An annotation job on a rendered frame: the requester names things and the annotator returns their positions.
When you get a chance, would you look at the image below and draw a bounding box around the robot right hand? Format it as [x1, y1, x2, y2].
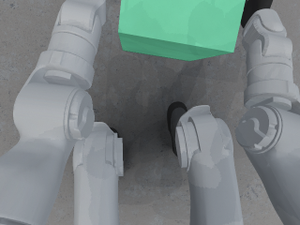
[240, 0, 273, 28]

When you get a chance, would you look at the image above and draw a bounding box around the right robot forearm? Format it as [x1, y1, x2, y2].
[242, 8, 300, 115]

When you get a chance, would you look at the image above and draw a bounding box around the robot left thigh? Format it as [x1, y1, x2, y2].
[73, 130, 124, 225]

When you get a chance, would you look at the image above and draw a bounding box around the left robot upper arm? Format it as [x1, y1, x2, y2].
[0, 82, 95, 225]

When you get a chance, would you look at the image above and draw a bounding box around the carton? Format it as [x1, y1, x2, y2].
[118, 0, 246, 62]

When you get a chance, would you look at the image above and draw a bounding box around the right robot foot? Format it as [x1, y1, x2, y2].
[167, 101, 188, 157]

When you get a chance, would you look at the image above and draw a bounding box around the left robot forearm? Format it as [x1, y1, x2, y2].
[13, 0, 106, 127]

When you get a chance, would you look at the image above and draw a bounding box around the right robot upper arm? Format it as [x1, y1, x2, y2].
[235, 105, 300, 225]

